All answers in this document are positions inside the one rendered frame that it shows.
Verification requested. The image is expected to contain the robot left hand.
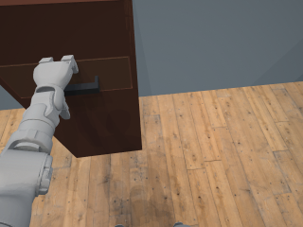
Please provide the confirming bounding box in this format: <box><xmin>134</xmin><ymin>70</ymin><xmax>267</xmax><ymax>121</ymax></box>
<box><xmin>33</xmin><ymin>55</ymin><xmax>79</xmax><ymax>120</ymax></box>

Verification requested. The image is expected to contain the left robot upper arm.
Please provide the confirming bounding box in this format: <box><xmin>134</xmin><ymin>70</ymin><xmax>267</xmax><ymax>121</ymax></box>
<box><xmin>0</xmin><ymin>149</ymin><xmax>53</xmax><ymax>227</ymax></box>

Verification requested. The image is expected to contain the drawer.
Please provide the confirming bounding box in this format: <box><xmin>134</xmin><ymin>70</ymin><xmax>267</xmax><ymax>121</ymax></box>
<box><xmin>0</xmin><ymin>56</ymin><xmax>132</xmax><ymax>97</ymax></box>

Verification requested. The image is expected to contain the cabinet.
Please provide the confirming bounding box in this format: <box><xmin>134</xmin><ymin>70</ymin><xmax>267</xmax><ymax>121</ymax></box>
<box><xmin>0</xmin><ymin>0</ymin><xmax>142</xmax><ymax>158</ymax></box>

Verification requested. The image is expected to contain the left robot forearm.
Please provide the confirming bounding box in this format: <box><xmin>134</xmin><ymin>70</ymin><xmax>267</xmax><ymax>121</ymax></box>
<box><xmin>0</xmin><ymin>83</ymin><xmax>64</xmax><ymax>160</ymax></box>

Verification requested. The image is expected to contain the handle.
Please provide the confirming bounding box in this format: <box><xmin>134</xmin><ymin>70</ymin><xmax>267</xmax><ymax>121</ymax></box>
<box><xmin>63</xmin><ymin>76</ymin><xmax>100</xmax><ymax>96</ymax></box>

